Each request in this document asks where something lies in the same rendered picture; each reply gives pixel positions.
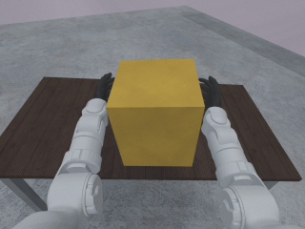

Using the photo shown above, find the robot left hand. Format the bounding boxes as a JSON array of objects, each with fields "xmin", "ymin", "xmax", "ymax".
[{"xmin": 92, "ymin": 73, "xmax": 115, "ymax": 103}]

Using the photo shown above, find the robot right hand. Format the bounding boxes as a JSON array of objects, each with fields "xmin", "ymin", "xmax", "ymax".
[{"xmin": 198, "ymin": 76, "xmax": 222, "ymax": 112}]

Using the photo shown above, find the right robot upper arm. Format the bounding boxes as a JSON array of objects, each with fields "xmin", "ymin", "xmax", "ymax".
[{"xmin": 219, "ymin": 185, "xmax": 305, "ymax": 229}]

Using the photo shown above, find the robot right forearm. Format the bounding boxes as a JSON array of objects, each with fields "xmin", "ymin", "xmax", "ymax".
[{"xmin": 201, "ymin": 107, "xmax": 280, "ymax": 219}]

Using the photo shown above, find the table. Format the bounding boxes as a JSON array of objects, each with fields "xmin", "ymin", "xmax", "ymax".
[{"xmin": 0, "ymin": 76, "xmax": 302, "ymax": 213}]

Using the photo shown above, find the robot left forearm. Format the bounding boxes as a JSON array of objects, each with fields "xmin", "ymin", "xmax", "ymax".
[{"xmin": 47, "ymin": 98, "xmax": 109, "ymax": 209}]

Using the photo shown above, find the left robot upper arm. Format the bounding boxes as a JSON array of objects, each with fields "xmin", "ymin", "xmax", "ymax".
[{"xmin": 11, "ymin": 172, "xmax": 103, "ymax": 229}]

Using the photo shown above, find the carton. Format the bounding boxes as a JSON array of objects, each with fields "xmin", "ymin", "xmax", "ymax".
[{"xmin": 106, "ymin": 58, "xmax": 205, "ymax": 167}]

